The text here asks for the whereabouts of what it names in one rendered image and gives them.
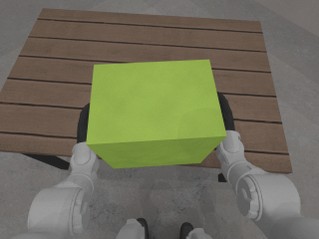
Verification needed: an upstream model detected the left robot upper arm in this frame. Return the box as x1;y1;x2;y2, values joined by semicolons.
9;187;90;239

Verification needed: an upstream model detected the table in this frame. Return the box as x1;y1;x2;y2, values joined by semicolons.
0;8;293;182

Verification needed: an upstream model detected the left robot shin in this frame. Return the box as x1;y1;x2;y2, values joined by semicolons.
126;218;141;225

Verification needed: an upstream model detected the right robot foot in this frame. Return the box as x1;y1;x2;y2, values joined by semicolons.
179;222;193;239

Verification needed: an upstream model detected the right robot upper arm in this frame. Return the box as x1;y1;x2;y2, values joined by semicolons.
236;174;319;239

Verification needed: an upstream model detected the carton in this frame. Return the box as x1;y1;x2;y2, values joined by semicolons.
86;59;227;169

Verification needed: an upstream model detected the left robot hand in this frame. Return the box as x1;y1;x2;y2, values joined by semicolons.
77;103;90;143

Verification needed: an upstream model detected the right robot hand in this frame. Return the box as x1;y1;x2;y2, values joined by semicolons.
217;92;235;131

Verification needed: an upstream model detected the left robot forearm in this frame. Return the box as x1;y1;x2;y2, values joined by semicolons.
27;141;100;230

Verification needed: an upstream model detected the right robot forearm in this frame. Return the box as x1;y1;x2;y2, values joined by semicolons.
215;130;301;211

